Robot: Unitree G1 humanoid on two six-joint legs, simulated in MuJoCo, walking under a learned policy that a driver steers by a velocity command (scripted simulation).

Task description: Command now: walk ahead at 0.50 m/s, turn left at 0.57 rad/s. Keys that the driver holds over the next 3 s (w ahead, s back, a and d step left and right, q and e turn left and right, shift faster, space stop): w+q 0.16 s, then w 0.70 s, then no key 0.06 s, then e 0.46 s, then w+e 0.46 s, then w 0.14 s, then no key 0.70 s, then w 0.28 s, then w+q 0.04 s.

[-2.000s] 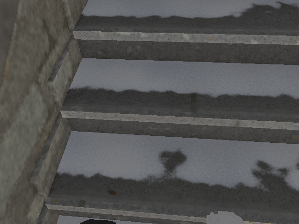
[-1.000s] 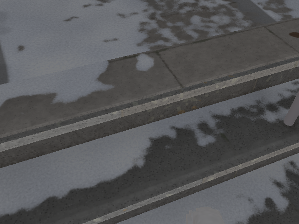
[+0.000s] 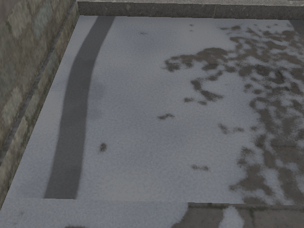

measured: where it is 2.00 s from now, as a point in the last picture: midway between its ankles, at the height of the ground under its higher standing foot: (155, 152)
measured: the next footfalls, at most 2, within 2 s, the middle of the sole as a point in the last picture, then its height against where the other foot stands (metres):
right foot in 0.32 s outside the picture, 0.16 m higher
left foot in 0.96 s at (111, 181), level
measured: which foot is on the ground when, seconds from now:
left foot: down 0.00-0.34, up 0.36-0.94, down 0.96-1.00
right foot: up 0.00-0.30, down 0.32-1.00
